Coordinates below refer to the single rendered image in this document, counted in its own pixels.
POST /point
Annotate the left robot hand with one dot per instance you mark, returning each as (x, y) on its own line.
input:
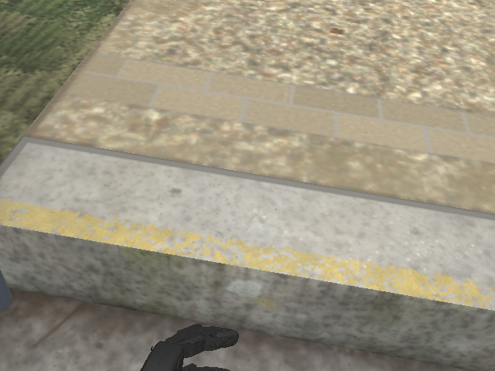
(187, 342)

